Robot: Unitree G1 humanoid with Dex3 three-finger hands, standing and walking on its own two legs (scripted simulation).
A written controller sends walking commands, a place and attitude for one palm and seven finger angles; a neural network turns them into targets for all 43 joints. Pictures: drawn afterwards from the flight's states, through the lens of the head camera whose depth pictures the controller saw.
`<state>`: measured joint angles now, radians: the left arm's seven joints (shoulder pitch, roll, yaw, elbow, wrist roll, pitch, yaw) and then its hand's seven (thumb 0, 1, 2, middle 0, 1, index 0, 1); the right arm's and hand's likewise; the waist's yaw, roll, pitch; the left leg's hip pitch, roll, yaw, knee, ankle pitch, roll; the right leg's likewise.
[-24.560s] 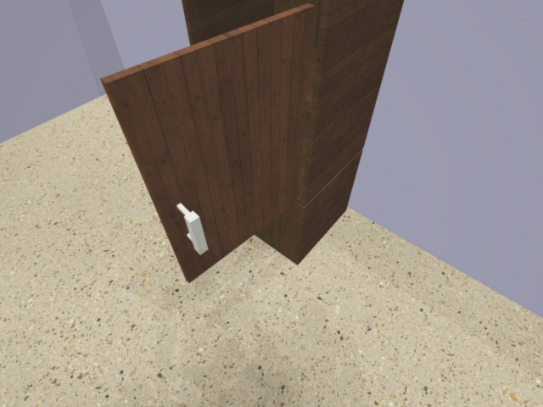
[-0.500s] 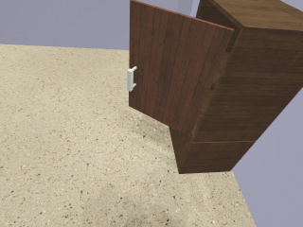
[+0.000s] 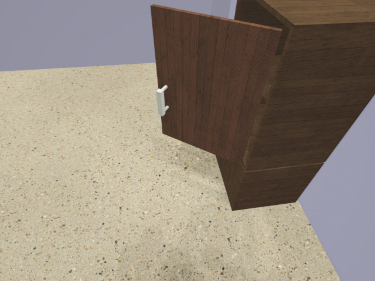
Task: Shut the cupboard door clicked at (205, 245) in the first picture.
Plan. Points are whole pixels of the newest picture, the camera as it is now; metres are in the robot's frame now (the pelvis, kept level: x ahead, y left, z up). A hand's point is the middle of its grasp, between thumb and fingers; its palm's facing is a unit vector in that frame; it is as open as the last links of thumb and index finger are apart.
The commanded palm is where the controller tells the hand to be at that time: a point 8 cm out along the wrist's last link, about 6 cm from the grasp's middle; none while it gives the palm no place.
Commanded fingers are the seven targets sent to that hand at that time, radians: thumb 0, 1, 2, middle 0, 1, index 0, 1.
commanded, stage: let the arm hang, fingers relaxed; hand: left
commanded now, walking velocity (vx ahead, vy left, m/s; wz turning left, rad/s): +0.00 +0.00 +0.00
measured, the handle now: (163, 100) +0.82 +0.14 -0.11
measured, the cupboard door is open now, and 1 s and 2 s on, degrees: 53 53 53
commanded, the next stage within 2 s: look to check the result in 0.30 s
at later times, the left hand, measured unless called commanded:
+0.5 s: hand out of the picture -0.05 +0.15 -0.18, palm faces +0.04 -0.99 -0.15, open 7.3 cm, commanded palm none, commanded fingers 0.00 0.90 0.90 -0.20 -0.30 -0.20 -0.30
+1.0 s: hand out of the picture -0.01 +0.15 -0.18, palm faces +0.02 -0.99 -0.14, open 7.3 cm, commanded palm none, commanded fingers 0.00 0.90 0.90 -0.20 -0.30 -0.20 -0.30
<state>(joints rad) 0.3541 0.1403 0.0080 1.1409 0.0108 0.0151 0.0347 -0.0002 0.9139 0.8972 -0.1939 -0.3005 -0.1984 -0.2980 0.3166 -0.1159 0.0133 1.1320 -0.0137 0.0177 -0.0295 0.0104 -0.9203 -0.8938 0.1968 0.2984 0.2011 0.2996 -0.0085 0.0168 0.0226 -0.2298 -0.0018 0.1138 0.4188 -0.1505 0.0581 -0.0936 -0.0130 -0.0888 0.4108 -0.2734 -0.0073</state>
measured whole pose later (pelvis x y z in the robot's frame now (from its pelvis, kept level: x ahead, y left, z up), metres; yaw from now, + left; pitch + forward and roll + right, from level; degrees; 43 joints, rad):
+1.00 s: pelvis +0.02 +0.00 +0.00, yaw -1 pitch -1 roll +0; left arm 0.34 0.11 0.00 1.16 0.01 0.00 0.04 0.00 0.91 0.90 -0.19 -0.30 -0.20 -0.30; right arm 0.31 -0.10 0.00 1.15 -0.01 0.00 -0.04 0.00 -0.91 -0.89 0.19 0.30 0.20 0.30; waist -0.01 -0.02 0.03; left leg -0.21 -0.01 0.14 0.40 -0.17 0.06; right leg -0.09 -0.02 -0.06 0.39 -0.29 0.00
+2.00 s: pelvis +0.05 -0.04 -0.01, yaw +33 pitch +1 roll +2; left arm 0.19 0.19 0.04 0.86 0.03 0.03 0.03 0.00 0.91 0.90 -0.20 -0.30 -0.20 -0.30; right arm 0.17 -0.27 -0.09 0.90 -0.02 0.07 0.02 0.01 -0.91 -0.89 0.20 0.30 0.20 0.30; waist -0.03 0.05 0.11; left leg -0.56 -0.05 -0.04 1.15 -0.43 -0.05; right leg -0.25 -0.05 -0.07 0.55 -0.32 -0.02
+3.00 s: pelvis +0.09 -0.03 +0.00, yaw +71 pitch +1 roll +2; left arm 0.20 0.17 0.03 0.85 0.03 0.02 0.03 0.00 0.91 0.90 -0.20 -0.30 -0.20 -0.30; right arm 0.19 -0.25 -0.07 0.93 -0.01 0.09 0.03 0.01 -0.91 -0.89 0.19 0.30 0.20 0.30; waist -0.04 0.01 0.12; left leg -0.45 0.02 0.01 1.05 -0.45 -0.07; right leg -0.21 -0.12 -0.20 0.52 -0.31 0.00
